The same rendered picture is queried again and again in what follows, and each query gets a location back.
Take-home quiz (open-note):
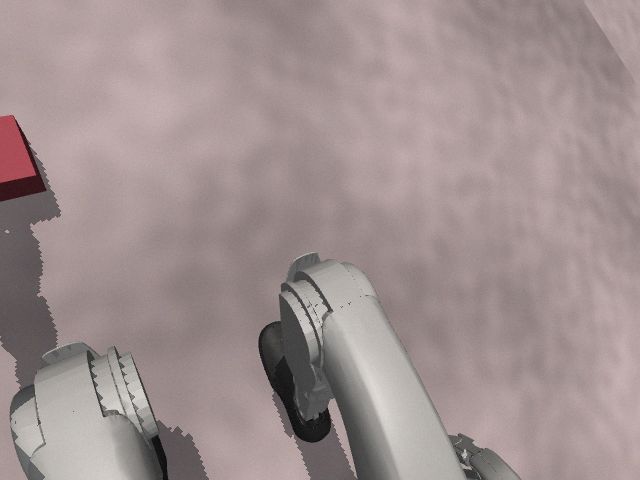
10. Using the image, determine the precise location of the right robot hand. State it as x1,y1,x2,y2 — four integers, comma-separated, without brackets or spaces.
448,433,522,480

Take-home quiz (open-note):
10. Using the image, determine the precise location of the carton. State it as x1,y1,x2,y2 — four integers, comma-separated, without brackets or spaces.
0,115,47,202

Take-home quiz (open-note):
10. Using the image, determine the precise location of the right robot foot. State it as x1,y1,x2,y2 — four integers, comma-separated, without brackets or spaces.
258,321,331,443

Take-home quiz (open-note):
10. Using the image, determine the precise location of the left robot foot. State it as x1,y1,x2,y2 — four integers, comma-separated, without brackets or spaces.
151,435,168,480

